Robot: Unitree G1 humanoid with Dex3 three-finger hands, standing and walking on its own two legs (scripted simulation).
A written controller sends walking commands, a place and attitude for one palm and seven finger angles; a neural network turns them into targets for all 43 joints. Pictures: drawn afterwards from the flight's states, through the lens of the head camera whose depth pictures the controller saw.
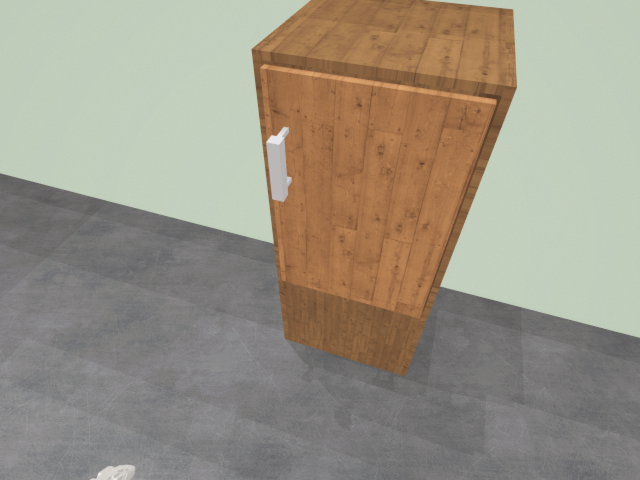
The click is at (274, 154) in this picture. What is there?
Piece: cupboard door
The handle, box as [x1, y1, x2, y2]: [266, 127, 291, 201]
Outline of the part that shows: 288,127 283,127 276,136 271,135 266,142 272,198 282,201 287,195 287,187 291,181 291,177 286,176 283,138 288,132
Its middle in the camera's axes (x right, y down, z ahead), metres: -0.08 -0.14 +0.75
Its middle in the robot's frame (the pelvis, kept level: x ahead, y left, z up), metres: +0.66 +0.11 +0.03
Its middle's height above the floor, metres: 0.80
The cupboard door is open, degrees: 0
